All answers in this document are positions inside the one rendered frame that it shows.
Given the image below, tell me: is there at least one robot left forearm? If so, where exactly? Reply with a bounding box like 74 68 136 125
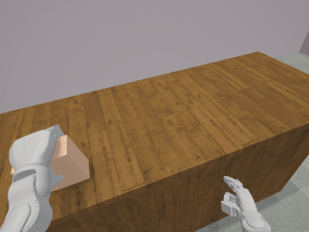
0 164 53 232

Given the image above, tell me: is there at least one table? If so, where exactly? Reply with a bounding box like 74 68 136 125
0 51 309 232

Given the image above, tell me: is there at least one robot left hand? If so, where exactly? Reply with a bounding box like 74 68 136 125
9 124 65 188

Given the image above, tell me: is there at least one sponge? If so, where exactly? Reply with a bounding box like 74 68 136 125
11 135 90 191

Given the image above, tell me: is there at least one robot right hand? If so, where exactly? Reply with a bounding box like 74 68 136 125
221 176 258 220

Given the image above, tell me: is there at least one robot right forearm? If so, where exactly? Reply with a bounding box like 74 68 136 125
240 210 271 232

